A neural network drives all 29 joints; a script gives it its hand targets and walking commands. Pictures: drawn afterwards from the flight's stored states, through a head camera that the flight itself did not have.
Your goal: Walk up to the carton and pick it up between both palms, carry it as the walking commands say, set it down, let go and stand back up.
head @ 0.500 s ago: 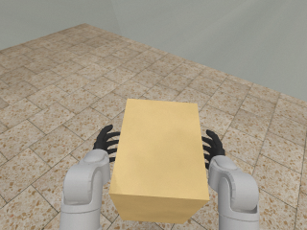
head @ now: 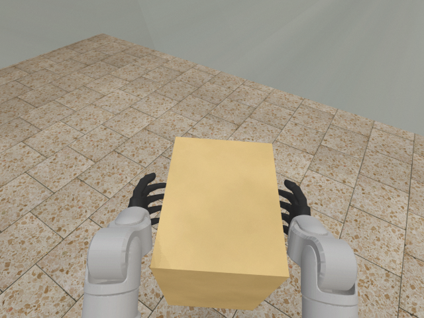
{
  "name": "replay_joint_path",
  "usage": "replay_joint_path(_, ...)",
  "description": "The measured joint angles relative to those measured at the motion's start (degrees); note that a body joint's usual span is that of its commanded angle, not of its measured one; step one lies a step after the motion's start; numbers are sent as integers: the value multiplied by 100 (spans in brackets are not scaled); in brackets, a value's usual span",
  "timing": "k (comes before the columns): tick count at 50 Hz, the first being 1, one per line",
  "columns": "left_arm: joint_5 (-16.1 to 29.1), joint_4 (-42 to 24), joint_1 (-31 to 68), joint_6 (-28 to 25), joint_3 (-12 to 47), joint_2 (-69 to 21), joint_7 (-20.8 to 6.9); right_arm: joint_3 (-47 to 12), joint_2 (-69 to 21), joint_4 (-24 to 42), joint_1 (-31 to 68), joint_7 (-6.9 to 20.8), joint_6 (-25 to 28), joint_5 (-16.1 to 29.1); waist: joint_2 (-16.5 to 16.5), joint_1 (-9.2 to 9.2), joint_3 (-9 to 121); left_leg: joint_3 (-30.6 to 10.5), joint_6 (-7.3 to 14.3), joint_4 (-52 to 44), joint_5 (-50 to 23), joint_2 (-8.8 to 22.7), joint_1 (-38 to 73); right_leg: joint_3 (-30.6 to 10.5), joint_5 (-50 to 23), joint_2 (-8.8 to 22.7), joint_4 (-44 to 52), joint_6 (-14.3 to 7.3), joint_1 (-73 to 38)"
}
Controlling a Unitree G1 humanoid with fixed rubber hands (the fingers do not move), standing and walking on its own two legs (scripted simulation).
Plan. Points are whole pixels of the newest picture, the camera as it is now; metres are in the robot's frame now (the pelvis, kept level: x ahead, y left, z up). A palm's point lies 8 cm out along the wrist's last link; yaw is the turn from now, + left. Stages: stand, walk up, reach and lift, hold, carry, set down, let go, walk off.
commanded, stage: carry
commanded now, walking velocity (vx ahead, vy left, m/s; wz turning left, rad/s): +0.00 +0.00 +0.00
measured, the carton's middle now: (216, 229) +0.30 +0.00 +0.03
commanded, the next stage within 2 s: hold in 1.46 s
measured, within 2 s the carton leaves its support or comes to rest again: neither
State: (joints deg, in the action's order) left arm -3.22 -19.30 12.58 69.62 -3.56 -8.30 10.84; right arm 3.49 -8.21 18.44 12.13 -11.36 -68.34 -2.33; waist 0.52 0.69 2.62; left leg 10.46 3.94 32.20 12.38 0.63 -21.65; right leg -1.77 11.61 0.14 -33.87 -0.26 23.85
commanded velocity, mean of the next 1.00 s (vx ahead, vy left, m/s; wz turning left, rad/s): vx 0.00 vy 0.00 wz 0.00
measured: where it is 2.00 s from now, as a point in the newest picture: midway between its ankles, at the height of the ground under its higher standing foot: outside the picture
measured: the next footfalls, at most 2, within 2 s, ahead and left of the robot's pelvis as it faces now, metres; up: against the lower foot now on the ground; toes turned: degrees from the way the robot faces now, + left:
none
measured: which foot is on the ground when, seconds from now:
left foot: down 0.00-1.00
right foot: down 0.00-1.00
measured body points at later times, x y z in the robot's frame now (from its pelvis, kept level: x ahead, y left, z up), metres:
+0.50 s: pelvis +0.00 +0.00 +0.00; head +0.00 +0.00 +0.45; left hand +0.29 +0.14 +0.10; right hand +0.29 -0.13 +0.09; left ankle +0.05 +0.08 -0.73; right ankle +0.07 -0.12 -0.73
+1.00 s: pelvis +0.00 +0.00 +0.00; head -0.01 +0.00 +0.45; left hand +0.29 +0.14 +0.08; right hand +0.30 -0.13 +0.08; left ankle +0.05 +0.08 -0.73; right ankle +0.07 -0.12 -0.73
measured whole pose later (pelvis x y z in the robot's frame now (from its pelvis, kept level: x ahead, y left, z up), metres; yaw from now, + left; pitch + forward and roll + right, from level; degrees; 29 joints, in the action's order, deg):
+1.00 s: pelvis +0.00 +0.00 +0.00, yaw +0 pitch +2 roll +1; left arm -3.2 -11.5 11.0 61.1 -3.7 -8.0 10.7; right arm 3.5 -8.2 10.2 12.1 -9.3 -61.1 -4.9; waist 0.5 0.2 3.8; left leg 10.5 3.9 32.1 12.4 0.6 -21.7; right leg -1.8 11.6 0.1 -33.8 -0.3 23.8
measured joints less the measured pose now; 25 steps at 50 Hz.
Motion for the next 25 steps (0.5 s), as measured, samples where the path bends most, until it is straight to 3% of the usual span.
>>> replay_joint_path(25, 0, 48, -9, -150, 3, 0, 3, 0, 0, -63, 0, 20, 145, -12, 0, -36, 26, 0, 0, -5, 0, 0, 0, 0, 0, 0, 5, 0, 0)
